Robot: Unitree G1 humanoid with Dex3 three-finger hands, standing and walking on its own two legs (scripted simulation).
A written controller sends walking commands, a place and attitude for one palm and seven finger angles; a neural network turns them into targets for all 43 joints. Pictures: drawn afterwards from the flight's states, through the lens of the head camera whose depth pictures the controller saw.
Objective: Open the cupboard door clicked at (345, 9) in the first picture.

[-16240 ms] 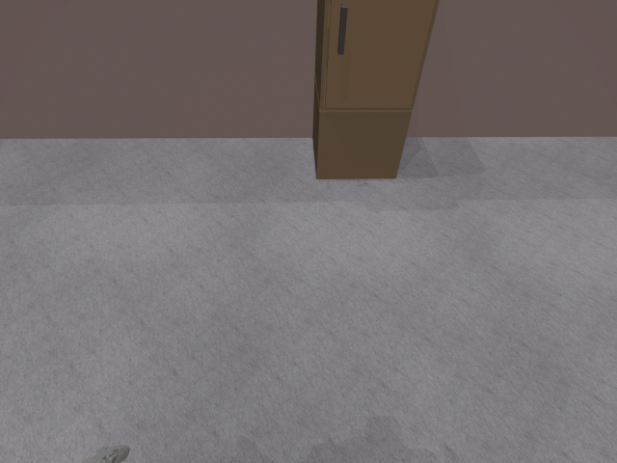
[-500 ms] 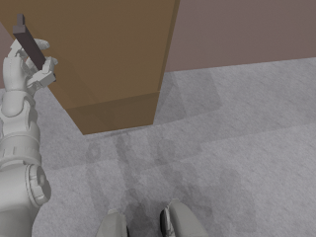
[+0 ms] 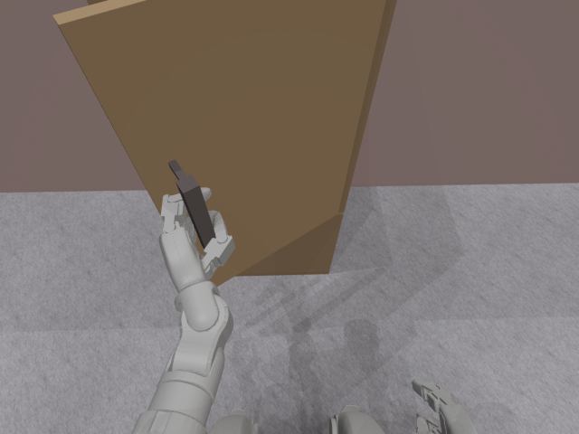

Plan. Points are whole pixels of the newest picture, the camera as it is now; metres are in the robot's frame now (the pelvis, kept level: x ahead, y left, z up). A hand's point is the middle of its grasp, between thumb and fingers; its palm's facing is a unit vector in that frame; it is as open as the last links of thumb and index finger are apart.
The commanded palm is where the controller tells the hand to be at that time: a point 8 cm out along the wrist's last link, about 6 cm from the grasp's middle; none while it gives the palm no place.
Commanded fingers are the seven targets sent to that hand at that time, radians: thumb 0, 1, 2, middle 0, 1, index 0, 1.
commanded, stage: pull the door open along its arc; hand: left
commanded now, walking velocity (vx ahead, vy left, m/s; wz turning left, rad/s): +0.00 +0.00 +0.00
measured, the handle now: (194, 210) +0.41 +0.15 +0.05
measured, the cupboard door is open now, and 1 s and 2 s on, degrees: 33 48 48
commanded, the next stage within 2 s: open thumb and fingers to let go in 0.18 s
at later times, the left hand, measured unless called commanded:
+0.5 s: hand (270, 274) +0.32 +0.04 +0.04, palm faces +0.45 -0.89 -0.04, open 6.8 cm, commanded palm +0.27 +0.09 +0.04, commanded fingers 0.00 0.06 0.54 -0.34 -1.26 -0.34 -1.26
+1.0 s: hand (270, 276) +0.31 +0.04 +0.04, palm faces +0.42 -0.91 -0.01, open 14.6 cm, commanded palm +0.27 +0.09 +0.04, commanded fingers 0.00 -0.50 0.30 -0.17 -0.45 -0.17 -0.45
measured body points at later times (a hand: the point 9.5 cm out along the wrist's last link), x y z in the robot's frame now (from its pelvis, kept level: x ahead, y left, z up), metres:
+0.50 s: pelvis -0.01 -0.05 +0.00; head +0.05 -0.07 +0.45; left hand +0.29 +0.09 +0.05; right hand +0.18 -0.26 -0.11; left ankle -0.01 +0.11 -0.67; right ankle +0.02 -0.12 -0.67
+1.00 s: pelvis -0.03 -0.04 +0.00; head +0.03 -0.05 +0.44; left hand +0.29 +0.09 +0.05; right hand +0.13 -0.26 -0.12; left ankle -0.01 +0.11 -0.67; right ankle +0.02 -0.12 -0.67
